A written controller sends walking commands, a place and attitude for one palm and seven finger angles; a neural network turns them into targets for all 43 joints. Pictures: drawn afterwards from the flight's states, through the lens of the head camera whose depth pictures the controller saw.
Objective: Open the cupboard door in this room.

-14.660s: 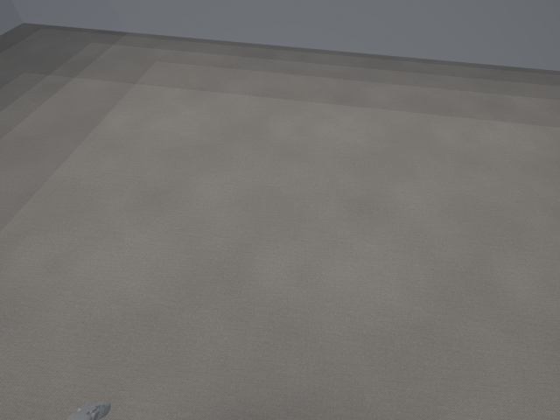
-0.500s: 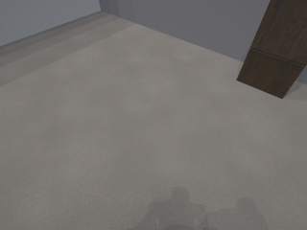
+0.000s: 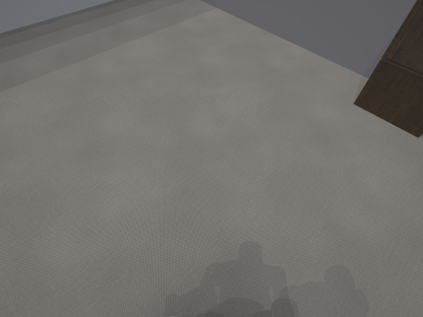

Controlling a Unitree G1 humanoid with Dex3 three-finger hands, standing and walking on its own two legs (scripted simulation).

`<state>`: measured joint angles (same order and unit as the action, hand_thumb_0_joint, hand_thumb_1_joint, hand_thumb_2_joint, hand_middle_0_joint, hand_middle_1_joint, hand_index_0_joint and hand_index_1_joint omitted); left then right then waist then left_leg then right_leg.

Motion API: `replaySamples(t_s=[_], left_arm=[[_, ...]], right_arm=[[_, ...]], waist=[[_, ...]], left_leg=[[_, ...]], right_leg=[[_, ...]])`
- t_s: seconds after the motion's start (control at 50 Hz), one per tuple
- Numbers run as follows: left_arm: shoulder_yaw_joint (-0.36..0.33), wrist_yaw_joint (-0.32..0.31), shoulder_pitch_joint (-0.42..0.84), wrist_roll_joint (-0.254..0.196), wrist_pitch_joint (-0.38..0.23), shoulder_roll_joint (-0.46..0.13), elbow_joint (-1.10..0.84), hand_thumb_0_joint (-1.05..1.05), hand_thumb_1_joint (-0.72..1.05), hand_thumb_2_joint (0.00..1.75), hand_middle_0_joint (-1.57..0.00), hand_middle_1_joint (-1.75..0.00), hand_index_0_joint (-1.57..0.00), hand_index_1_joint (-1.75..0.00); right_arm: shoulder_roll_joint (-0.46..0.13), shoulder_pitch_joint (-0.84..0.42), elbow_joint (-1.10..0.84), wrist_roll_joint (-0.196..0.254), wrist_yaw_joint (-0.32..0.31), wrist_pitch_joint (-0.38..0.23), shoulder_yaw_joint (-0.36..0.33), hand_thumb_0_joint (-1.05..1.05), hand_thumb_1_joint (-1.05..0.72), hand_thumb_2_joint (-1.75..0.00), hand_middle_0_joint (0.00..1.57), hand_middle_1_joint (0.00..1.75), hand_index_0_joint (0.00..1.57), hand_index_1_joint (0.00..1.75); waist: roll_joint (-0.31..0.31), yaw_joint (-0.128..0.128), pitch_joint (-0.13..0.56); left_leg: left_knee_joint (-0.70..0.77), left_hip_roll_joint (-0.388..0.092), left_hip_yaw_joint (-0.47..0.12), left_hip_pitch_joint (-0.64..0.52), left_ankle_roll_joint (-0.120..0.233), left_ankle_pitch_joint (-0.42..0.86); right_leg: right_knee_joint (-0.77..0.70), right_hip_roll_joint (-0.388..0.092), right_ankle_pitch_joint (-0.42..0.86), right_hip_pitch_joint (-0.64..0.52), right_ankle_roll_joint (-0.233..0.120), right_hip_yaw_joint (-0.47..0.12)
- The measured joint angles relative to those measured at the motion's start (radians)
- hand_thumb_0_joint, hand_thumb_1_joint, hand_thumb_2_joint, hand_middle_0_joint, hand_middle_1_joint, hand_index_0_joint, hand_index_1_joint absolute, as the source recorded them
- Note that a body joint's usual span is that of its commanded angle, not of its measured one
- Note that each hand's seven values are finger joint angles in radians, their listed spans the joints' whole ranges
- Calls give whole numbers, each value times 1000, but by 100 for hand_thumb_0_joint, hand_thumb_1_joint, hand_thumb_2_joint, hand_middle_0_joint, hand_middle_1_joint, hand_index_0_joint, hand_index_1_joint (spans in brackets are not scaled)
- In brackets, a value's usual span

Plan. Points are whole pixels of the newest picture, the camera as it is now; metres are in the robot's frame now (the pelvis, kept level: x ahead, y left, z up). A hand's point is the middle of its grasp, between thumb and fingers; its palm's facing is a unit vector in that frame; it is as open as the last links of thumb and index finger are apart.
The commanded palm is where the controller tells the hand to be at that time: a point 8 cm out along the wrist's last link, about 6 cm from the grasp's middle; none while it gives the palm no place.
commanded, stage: turn or walk to find it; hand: left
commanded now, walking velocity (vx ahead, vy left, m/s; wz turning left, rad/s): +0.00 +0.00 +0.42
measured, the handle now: out of the picture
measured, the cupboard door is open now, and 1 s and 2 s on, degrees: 0 0 0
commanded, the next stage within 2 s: none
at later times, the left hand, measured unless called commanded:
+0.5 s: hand out of the picture -0.02 +0.15 -0.14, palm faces +0.27 -0.92 -0.27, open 7.4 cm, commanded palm none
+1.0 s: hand out of the picture -0.03 +0.18 -0.15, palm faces +0.46 -0.84 -0.28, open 7.4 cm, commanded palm none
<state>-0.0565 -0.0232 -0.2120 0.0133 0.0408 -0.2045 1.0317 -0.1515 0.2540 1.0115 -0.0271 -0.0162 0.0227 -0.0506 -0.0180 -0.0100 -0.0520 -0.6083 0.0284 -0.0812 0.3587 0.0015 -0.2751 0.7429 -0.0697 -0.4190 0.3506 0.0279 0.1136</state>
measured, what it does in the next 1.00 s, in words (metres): steps on the spot, turning left: left foot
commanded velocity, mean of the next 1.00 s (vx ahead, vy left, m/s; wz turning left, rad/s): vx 0.00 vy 0.00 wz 0.42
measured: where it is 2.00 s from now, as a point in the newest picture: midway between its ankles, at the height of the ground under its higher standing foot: outside the picture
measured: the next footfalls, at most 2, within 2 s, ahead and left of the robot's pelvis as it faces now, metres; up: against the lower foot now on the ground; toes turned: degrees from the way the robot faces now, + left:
left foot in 0.64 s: -0.03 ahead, +0.11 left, +0.00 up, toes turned +24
right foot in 1.02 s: +0.09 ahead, -0.13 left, +0.00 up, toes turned +23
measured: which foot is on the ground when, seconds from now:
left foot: down 0.00-0.16, up 0.18-0.62, down 0.64-1.00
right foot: down 0.00-0.64, up 0.66-1.00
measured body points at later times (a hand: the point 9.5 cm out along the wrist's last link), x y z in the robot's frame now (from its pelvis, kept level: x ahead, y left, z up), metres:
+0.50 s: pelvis -0.01 -0.05 +0.01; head +0.05 -0.06 +0.46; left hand -0.04 +0.20 -0.12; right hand +0.14 -0.28 -0.15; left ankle -0.07 +0.11 -0.66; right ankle -0.02 -0.13 -0.73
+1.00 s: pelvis -0.01 -0.05 +0.00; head +0.02 -0.05 +0.45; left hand -0.05 +0.23 -0.13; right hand +0.17 -0.23 -0.15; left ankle -0.06 +0.09 -0.73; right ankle +0.05 -0.15 -0.72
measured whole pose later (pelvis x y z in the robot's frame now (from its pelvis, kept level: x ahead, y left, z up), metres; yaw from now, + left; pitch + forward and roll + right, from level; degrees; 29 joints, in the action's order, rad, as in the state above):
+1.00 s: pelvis -0.01 -0.05 +0.00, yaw +27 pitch -1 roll +1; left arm -0.04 0.00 -0.16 0.01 0.02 -0.23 0.92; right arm -0.21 0.17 0.96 -0.03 0.00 0.05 -0.06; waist 0.02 -0.01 -0.07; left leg -0.56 0.00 -0.05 0.28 -0.03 -0.27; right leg 0.65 -0.06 -0.35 0.30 0.07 0.06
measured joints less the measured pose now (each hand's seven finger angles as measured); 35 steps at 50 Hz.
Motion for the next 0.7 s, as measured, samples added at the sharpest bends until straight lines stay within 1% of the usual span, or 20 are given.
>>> replaySamples(t_s=[0.04,0.08,0.12,0.14,0.16,0.18,0.22,0.24,0.28,0.3,0.34,0.38,0.44,0.48,0.56,0.6,0.62,0.64,0.66,0.7], left_arm=[[-1,0,23,-2,-1,-10,-17,0,91,90,-20,-30,-20,-30],[1,1,46,-6,-7,-13,-37,0,91,90,-20,-30,-20,-30],[5,3,63,-11,-16,-13,-60,0,91,90,-20,-30,-20,-30],[8,4,68,-13,-23,-13,-72,0,91,90,-20,-30,-20,-30],[12,4,68,-12,-31,-15,-84,0,91,90,-20,-30,-20,-30],[13,3,70,-7,-39,-10,-89,0,91,90,-20,-30,-20,-30],[19,3,64,-2,-43,-2,-100,0,91,90,-20,-30,-20,-30],[21,3,56,-1,-43,2,-103,0,91,90,-20,-30,-20,-30],[25,3,42,0,-42,11,-101,0,90,90,-20,-30,-20,-30],[28,3,35,1,-41,15,-98,0,90,90,-20,-30,-20,-30],[34,4,22,2,-42,22,-95,0,90,90,-20,-30,-20,-30],[38,5,6,4,-45,29,-93,0,90,90,-20,-30,-21,-30],[43,7,-21,7,-47,35,-89,0,90,90,-20,-30,-21,-30],[44,7,-40,10,-45,36,-82,0,90,90,-20,-30,-21,-30],[37,7,-72,14,-36,20,-61,0,90,90,-20,-30,-21,-30],[30,8,-86,13,-31,4,-47,0,90,90,-20,-30,-21,-30],[27,8,-95,10,-28,-5,-41,0,90,90,-20,-30,-21,-30],[23,10,-105,6,-23,-14,-37,0,90,90,-20,-30,-21,-30],[19,10,-101,3,-15,-28,-29,0,90,90,-20,-30,-21,-30],[14,5,-87,0,8,-49,-18,0,90,90,-20,-30,-21,-30]], right_arm=[[-7,-8,-14,-3,-3,-4,-1,0,-90,-90,20,30,20,30],[-20,-15,-24,-5,-5,-2,-3,0,-90,-90,20,30,20,30],[-36,-21,-32,-5,-4,4,-6,0,-90,-90,20,30,20,30],[-45,-22,-36,-3,-3,9,-9,0,-90,-90,20,30,20,30],[-53,-22,-41,0,-1,12,-12,0,-90,-90,20,30,20,30],[-65,-28,-41,3,2,17,-17,0,-90,-90,20,30,20,30],[-82,-39,-41,1,5,32,-28,0,-90,-90,20,30,20,30],[-90,-46,-40,-1,7,38,-33,0,-90,-90,20,30,20,30],[-105,-61,-42,-2,12,44,-39,0,-90,-90,20,30,20,30],[-112,-66,-44,-1,14,44,-40,0,-90,-90,20,30,20,30],[-120,-76,-45,0,17,44,-40,0,-91,-90,20,30,20,30],[-124,-85,-42,1,19,48,-37,0,-91,-90,19,30,20,30],[-124,-103,-34,3,20,56,-29,0,-91,-90,19,30,20,30],[-119,-118,-30,6,21,58,-23,0,-91,-90,19,30,20,30],[-101,-151,-33,12,22,52,-6,0,-91,-90,19,30,20,30],[-90,-164,-41,14,23,43,2,0,-91,-90,19,30,20,30],[-86,-168,-47,13,24,35,5,0,-91,-90,19,30,20,30],[-85,-170,-55,11,26,26,8,0,-91,-90,19,30,20,30],[-74,-176,-59,10,26,17,8,0,-91,-90,19,30,20,30],[-59,-181,-66,11,24,5,13,0,-91,-90,20,30,20,30]], waist=[[13,-7,-2],[30,-11,0],[47,-11,5],[53,-10,9],[53,-6,15],[65,-2,12],[70,-3,10],[68,-1,10],[65,-4,5],[64,-8,0],[58,-10,-8],[52,-7,-17],[43,5,-31],[37,14,-41],[18,38,-58],[7,45,-61],[2,47,-59],[2,48,-53],[-16,52,-58],[-33,59,-66]], left_leg=[[30,4,-27,1,-3,24],[60,8,-56,0,-11,49],[79,13,-83,2,-23,66],[77,18,-95,6,-32,69],[63,27,-102,15,-40,65],[25,23,-100,28,-35,34],[-140,26,-58,75,-28,-110],[-238,26,-34,100,-26,-145],[-398,15,6,138,-30,-152],[-453,5,21,148,-36,-143],[-513,-15,41,152,-48,-128],[-524,-31,51,141,-56,-125],[-483,-48,61,111,-63,-136],[-428,-55,72,84,-64,-149],[-239,-59,116,8,-52,-167],[-109,-56,143,-43,-42,-120],[-26,-54,158,-76,-34,-59],[36,-56,160,-102,-14,-24],[27,-45,162,-97,-1,-38],[7,-36,156,-92,10,-54]], right_leg=[[80,30,-58,20,2,-34],[81,54,-74,15,6,-54],[-5,67,-38,-19,10,-65],[-87,69,14,-51,12,-66],[-172,63,67,-85,6,-67],[-181,68,84,-92,-17,-57],[-164,57,70,-102,-58,-36],[-169,48,66,-112,-68,-29],[-191,32,70,-135,-75,-15],[-201,25,74,-145,-75,-6],[-215,11,78,-160,-75,11],[-221,-1,78,-170,-73,29],[-222,-15,74,-175,-71,54],[-218,-22,70,-176,-67,71],[-190,-41,53,-168,-54,104],[-160,-52,36,-160,-42,123],[-134,-58,22,-151,-34,132],[-89,-62,5,-130,-25,138],[-13,-72,-44,-99,-10,115],[151,-57,-136,-31,16,42]])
